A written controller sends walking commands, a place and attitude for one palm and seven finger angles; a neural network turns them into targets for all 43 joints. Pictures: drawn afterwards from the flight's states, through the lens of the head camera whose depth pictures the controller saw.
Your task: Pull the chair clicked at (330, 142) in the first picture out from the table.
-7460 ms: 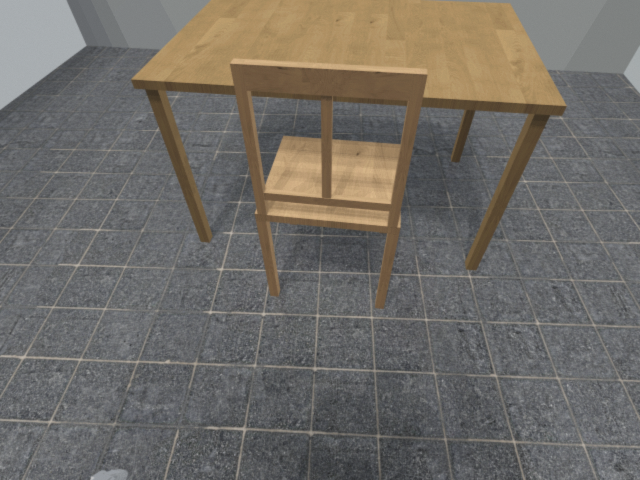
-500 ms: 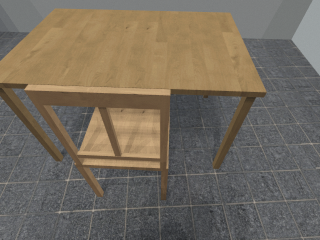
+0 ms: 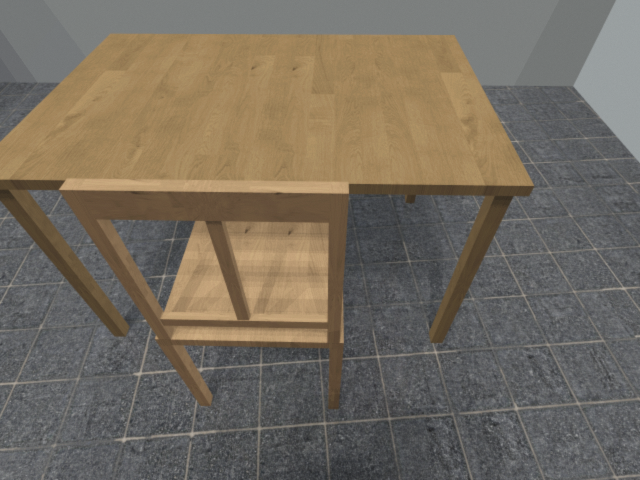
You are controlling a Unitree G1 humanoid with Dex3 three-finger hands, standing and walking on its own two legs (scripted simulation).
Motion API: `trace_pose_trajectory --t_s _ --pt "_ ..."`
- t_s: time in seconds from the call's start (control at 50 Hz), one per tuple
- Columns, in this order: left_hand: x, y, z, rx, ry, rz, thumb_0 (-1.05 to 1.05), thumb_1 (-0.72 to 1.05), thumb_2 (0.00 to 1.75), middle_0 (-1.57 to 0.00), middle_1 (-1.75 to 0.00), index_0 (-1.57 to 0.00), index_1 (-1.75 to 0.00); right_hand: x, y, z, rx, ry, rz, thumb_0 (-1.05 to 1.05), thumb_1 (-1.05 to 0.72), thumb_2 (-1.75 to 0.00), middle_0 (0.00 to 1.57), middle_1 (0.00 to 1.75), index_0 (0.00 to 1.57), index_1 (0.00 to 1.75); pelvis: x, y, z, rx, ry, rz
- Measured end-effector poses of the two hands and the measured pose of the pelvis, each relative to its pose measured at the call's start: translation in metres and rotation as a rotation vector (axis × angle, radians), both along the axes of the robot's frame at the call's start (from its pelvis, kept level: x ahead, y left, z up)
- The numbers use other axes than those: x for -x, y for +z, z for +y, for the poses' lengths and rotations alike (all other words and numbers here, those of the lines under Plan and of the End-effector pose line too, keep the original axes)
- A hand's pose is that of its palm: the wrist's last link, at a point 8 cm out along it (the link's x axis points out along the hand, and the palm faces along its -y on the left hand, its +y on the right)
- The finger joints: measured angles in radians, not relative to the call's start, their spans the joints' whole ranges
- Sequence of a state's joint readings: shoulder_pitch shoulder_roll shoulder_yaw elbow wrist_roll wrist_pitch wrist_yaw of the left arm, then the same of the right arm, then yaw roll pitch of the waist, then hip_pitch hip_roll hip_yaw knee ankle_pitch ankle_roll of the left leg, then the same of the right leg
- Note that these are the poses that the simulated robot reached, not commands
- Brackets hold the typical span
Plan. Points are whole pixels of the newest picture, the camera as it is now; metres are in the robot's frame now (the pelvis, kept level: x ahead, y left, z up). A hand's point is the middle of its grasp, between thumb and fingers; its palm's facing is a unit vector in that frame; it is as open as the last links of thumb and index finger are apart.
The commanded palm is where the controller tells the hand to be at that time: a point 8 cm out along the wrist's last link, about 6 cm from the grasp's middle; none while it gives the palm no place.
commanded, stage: look again from close up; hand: left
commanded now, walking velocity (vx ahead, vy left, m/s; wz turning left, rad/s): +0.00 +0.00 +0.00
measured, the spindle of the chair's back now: (231, 274) +0.47 +0.20 -0.10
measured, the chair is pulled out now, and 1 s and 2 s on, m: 0.00 0.00 0.00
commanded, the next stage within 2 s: raise the hand toward the chair's back in 0.20 s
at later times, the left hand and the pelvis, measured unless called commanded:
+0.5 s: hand (178, 436) +0.18 +0.19 -0.04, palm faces +0.24 -0.96 -0.14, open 7.6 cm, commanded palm +0.11 +0.22 -0.07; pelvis -0.01 +0.00 -0.02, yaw +2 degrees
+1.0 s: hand (199, 455) +0.17 +0.17 -0.06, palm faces -0.03 -1.00 -0.04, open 11.7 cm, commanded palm +0.13 +0.23 -0.05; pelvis -0.05 -0.02 -0.11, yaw +2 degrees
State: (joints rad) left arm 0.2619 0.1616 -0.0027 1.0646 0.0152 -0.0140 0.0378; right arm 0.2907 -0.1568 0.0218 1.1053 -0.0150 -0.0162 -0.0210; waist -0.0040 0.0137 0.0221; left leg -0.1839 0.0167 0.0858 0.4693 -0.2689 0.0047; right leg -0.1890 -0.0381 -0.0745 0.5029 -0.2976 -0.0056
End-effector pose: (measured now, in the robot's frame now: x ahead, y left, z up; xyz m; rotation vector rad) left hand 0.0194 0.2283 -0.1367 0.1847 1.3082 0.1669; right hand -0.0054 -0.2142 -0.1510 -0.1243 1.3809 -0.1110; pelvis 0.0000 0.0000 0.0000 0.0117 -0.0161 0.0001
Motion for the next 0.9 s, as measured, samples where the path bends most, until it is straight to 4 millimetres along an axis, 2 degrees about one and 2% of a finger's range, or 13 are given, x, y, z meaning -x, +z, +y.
trace_pose_trajectory --t_s 0.32,0.36,0.4,0.44,0.5,0.56,0.6,0.64,0.7,0.74,0.78,0.82,0.9 --pt "0.028 -0.007 -0.013 0.041 0.021 0.097 0.00 0.91 0.90 -0.20 -0.30 -0.20 -0.30 -0.012 0.005 -0.004 0.024 0.007 0.017 0.01 -0.92 -0.90 0.20 0.30 0.20 0.30 -0.006 0.001 0.001 0.008 -0.001 0.006" --pt "0.007 0.009 -0.002 0.012 0.104 -0.019 0.02 0.94 0.90 -0.20 -0.30 -0.20 -0.30 -0.022 0.010 -0.010 0.053 0.004 -0.074 0.01 -0.93 -0.90 0.21 0.30 0.20 0.30 -0.005 0.000 0.001 0.007 -0.003 0.004" --pt "-0.032 0.040 0.012 -0.050 0.114 -0.287 0.04 0.95 0.89 -0.20 -0.30 -0.20 -0.30 -0.041 0.017 -0.017 0.082 0.003 -0.226 0.02 -0.93 -0.90 0.21 0.30 0.20 0.30 -0.003 -0.002 0.000 0.000 0.002 0.015" --pt "-0.074 0.074 0.016 -0.068 0.103 -0.538 0.04 0.93 0.88 -0.20 -0.30 -0.20 -0.30 -0.064 0.023 -0.024 0.100 0.014 -0.371 0.02 -0.93 -0.90 0.21 0.30 0.20 0.30 0.001 -0.006 0.001 0.003 0.024 0.029" --pt "-0.131 0.116 0.008 -0.033 0.038 -0.900 0.03 0.88 0.87 -0.19 -0.29 -0.19 -0.29 -0.102 0.032 -0.036 0.125 0.049 -0.562 0.02 -0.92 -0.90 0.21 0.30 0.20 0.30 0.009 -0.016 0.001 0.006 0.037 0.087" --pt "-0.159 0.130 -0.014 0.096 -0.042 -1.191 0.02 0.82 0.85 -0.18 -0.28 -0.18 -0.28 -0.139 0.042 -0.045 0.141 0.079 -0.716 0.01 -0.92 -0.90 0.21 0.30 0.20 0.30 0.017 -0.034 -0.003 -0.001 0.016 0.159" --pt "-0.159 0.124 -0.029 0.173 -0.119 -1.305 0.01 0.77 0.83 -0.17 -0.28 -0.17 -0.28 -0.160 0.047 -0.050 0.145 0.104 -0.794 0.01 -0.92 -0.90 0.21 0.30 0.20 0.30 0.022 -0.048 -0.007 -0.005 0.007 0.195" --pt "-0.148 0.107 -0.038 0.214 -0.175 -1.331 0.01 0.72 0.81 -0.17 -0.27 -0.17 -0.27 -0.178 0.048 -0.053 0.149 0.131 -0.851 0.01 -0.91 -0.90 0.20 0.30 0.20 0.30 0.026 -0.063 -0.011 -0.011 0.004 0.223" --pt "-0.123 0.074 -0.036 0.217 -0.155 -1.246 0.00 0.64 0.78 -0.17 -0.26 -0.17 -0.26 -0.199 0.043 -0.051 0.148 0.168 -0.894 0.01 -0.91 -0.90 0.20 0.30 0.20 0.30 0.031 -0.083 -0.016 -0.005 0.010 0.247" --pt "-0.105 0.060 -0.027 0.174 -0.109 -1.192 0.01 0.59 0.76 -0.17 -0.25 -0.17 -0.25 -0.208 0.035 -0.046 0.139 0.189 -0.903 0.01 -0.91 -0.90 0.20 0.30 0.20 0.30 0.033 -0.091 -0.019 0.004 0.018 0.258" --pt "-0.092 0.061 -0.016 0.111 -0.082 -1.189 0.01 0.54 0.74 -0.17 -0.25 -0.17 -0.25 -0.212 0.025 -0.039 0.126 0.209 -0.896 0.01 -0.91 -0.90 0.20 0.30 0.20 0.30 0.035 -0.098 -0.022 0.015 0.027 0.270" --pt "-0.087 0.071 -0.007 0.058 -0.082 -1.235 0.01 0.49 0.72 -0.16 -0.24 -0.16 -0.24 -0.210 0.011 -0.031 0.105 0.223 -0.874 0.01 -0.91 -0.90 0.20 0.30 0.20 0.30 0.037 -0.103 -0.024 0.030 0.038 0.280" --pt "-0.101 0.086 -0.004 0.065 -0.153 -1.327 0.01 0.40 0.68 -0.15 -0.22 -0.15 -0.22 -0.193 -0.020 -0.017 0.054 0.224 -0.798 0.01 -0.91 -0.90 0.20 0.30 0.20 0.30 0.043 -0.110 -0.025 0.051 0.050 0.298"
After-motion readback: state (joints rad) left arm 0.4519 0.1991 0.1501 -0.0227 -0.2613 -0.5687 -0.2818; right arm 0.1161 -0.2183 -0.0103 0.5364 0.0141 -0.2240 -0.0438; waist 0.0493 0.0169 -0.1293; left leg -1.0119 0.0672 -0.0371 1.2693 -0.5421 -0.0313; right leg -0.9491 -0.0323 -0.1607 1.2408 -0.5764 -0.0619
